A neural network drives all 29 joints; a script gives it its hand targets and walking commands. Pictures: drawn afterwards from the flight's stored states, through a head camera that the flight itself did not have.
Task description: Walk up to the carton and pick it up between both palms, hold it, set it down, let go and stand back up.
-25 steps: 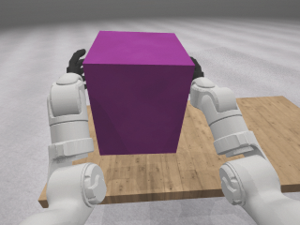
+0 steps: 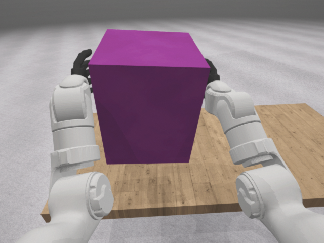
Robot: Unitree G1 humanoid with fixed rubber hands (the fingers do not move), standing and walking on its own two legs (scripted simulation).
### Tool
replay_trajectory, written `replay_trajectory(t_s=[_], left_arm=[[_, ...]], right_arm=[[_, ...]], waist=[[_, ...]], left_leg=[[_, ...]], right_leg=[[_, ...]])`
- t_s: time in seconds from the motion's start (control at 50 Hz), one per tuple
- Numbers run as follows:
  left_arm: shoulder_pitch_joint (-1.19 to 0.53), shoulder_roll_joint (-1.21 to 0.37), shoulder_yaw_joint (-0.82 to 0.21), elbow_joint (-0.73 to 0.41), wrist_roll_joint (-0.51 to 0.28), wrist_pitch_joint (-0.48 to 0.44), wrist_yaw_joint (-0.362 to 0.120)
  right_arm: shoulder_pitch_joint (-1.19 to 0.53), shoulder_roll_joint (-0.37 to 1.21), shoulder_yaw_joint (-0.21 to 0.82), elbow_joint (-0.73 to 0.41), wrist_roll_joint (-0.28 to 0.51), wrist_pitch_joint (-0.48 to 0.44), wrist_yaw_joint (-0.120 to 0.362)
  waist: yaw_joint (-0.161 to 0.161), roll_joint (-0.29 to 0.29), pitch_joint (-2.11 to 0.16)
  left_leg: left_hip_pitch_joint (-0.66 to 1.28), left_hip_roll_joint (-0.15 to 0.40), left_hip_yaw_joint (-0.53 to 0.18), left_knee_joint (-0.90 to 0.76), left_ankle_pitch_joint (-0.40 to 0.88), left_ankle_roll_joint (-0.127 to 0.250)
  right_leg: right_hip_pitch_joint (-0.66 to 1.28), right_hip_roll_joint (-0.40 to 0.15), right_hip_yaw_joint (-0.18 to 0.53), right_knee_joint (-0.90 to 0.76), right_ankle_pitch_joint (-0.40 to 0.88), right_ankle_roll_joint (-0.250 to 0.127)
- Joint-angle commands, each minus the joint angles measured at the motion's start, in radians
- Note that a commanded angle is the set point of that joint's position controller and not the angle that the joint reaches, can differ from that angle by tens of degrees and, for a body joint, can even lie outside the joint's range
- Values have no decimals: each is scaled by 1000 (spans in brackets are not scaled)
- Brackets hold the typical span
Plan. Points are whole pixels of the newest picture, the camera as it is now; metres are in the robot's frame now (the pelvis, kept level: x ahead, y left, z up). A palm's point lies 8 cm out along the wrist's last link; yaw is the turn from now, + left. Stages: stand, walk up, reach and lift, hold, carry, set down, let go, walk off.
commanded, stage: hold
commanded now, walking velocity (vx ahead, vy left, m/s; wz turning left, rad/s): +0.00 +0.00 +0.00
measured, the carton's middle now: (148, 96) +0.39 +0.01 +0.26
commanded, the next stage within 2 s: set down in 0.40 s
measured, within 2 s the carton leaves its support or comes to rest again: neither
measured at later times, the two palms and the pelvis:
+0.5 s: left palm (79, 81) +0.37 +0.16 +0.32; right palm (209, 89) +0.36 -0.13 +0.28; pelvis +0.00 +0.00 +0.00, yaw +1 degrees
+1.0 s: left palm (86, 91) +0.41 +0.16 +0.28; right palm (200, 109) +0.39 -0.12 +0.21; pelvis +0.02 +0.02 +0.00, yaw +1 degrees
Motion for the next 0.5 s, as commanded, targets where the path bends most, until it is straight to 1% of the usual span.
replay_trajectory(t_s=[0.0,0.02,0.04,0.06,0.08,0.1,0.12,0.14,0.16,0.18,0.2,0.22,0.24,0.26,0.28,0.3,0.32,0.34,0.36,0.38,0.4,0.42,0.44,0.46,0.48], left_arm=[[-622,-527,-338,-39,-201,-52,-175],[-602,-526,-333,-44,-191,-47,-175],[-597,-509,-309,-28,-175,-45,-179],[-611,-514,-329,-68,-195,-50,-180],[-606,-475,-293,-19,-185,-44,-182],[-622,-505,-323,-63,-198,-44,-183],[-620,-508,-325,-54,-202,-48,-180],[-632,-511,-353,-78,-221,-53,-179],[-623,-515,-335,-79,-206,-51,-174],[-612,-505,-324,-48,-202,-47,-175],[-618,-511,-328,-79,-202,-49,-176],[-600,-495,-319,-71,-200,-45,-176],[-596,-507,-316,-47,-199,-45,-174],[-603,-496,-312,-62,-192,-42,-173],[-591,-510,-330,-82,-209,-41,-171],[-607,-523,-351,-84,-212,-42,-177],[-623,-507,-332,-71,-199,-40,-178],[-656,-518,-334,-68,-214,-47,-176],[-647,-512,-347,-84,-216,-48,-174],[-632,-518,-335,-45,-200,-44,-171],[-665,-484,-400,-82,-238,-43,-162],[-690,-500,-391,-91,-241,-58,-165],[-683,-505,-391,-65,-233,-65,-170],[-701,-492,-382,-61,-227,-79,-174],[-686,-483,-361,-44,-218,-89,-179]], right_arm=[[-898,512,205,-327,165,-90,161],[-878,509,208,-327,164,-90,158],[-875,518,213,-308,172,-84,158],[-891,518,227,-354,187,-93,161],[-877,511,227,-311,184,-78,158],[-895,517,233,-359,183,-86,155],[-903,524,243,-357,189,-89,157],[-887,534,232,-374,186,-89,154],[-906,541,238,-377,186,-89,154],[-905,529,239,-385,187,-84,151],[-889,528,240,-362,190,-86,153],[-888,527,261,-379,203,-88,158],[-887,526,246,-368,190,-83,154],[-885,530,249,-373,191,-78,156],[-895,531,249,-402,196,-84,154],[-866,519,220,-365,186,-78,150],[-878,511,214,-333,176,-81,151],[-921,524,216,-360,182,-86,155],[-918,525,222,-383,186,-91,158],[-911,513,213,-334,172,-83,158],[-851,549,229,-341,181,-80,157],[-868,545,217,-312,169,-91,154],[-904,532,198,-336,164,-104,151],[-884,529,173,-322,135,-120,151],[-898,512,164,-328,115,-142,153]], waist=[[-14,29,-339],[-16,46,-327],[4,42,-311],[-3,27,-354],[11,-2,-306],[-7,7,-359],[3,25,-347],[-14,23,-386],[10,24,-372],[1,13,-350],[4,23,-363],[21,22,-366],[12,0,-350],[19,7,-355],[15,10,-387],[-11,22,-370],[-2,33,-341],[-6,25,-331],[3,39,-368],[-2,46,-318],[-43,22,-334],[-55,8,-328],[-54,22,-318],[-74,11,-323],[-55,39,-326]], left_leg=[[-259,-124,84,-104,83,39],[-258,-124,79,-106,96,40],[-269,-127,78,-109,80,46],[-236,-127,84,-95,127,43],[-257,-135,82,-101,95,55],[-248,-132,83,-100,100,46],[-271,-127,84,-108,85,51],[-252,-131,86,-96,113,44],[-246,-132,82,-93,124,41],[-256,-135,78,-95,118,46],[-235,-132,79,-89,140,40],[-237,-134,81,-90,147,47],[-245,-130,82,-98,107,48],[-244,-130,79,-103,96,52],[-234,-126,81,-98,133,51],[-233,-126,85,-97,128,44],[-246,-125,87,-99,99,42],[-275,-119,81,-109,57,51],[-269,-118,79,-106,80,48],[-289,-118,73,-115,40,46],[-199,-132,72,-112,126,65],[-151,-138,71,-91,167,50],[-126,-141,66,-83,165,47],[-122,-138,70,-87,125,46],[-137,-144,78,-91,118,45]], right_leg=[[410,89,56,34,76,29],[414,89,59,33,96,25],[426,85,65,26,86,29],[430,87,59,36,123,28],[411,80,64,28,96,38],[432,89,58,37,110,35],[421,90,55,37,91,34],[432,90,60,41,120,41],[428,87,63,37,130,38],[425,86,61,34,119,35],[418,90,61,38,136,34],[411,87,62,37,134,38],[406,87,60,30,105,38],[413,90,61,33,91,39],[421,94,57,39,111,34],[427,95,61,40,119,34],[413,88,60,36,94,37],[407,91,60,40,66,36],[427,90,61,42,88,34],[413,87,63,30,46,29],[402,90,55,9,56,66],[369,90,52,3,82,65],[345,87,64,-8,76,63],[358,79,56,-13,46,65],[357,78,61,-9,57,60]])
